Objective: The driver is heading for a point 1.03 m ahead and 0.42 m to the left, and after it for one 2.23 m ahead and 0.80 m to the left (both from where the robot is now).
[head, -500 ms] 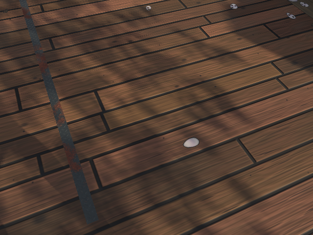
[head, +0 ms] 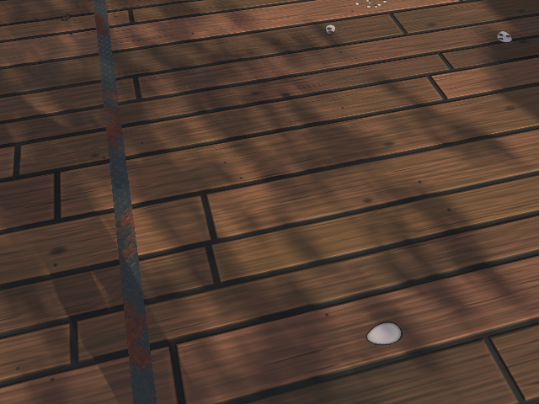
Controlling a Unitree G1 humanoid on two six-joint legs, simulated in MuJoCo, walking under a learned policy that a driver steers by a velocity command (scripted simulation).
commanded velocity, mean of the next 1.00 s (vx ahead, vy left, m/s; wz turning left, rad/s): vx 0.50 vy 0.00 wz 0.54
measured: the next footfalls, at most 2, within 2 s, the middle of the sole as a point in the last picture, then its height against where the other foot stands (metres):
left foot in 0.18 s outside the picture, level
right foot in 0.68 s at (284, 356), level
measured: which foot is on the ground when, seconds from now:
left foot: up 0.00-0.16, down 0.18-0.68, up 0.70-1.00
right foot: down 0.00-0.20, up 0.22-0.66, down 0.68-1.00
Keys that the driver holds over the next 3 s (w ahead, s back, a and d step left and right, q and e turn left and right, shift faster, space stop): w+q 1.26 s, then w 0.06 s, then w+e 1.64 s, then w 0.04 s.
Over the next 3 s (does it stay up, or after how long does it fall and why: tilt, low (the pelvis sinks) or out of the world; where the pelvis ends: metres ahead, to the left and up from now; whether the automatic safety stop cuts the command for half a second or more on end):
stays up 1.50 0.63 0.01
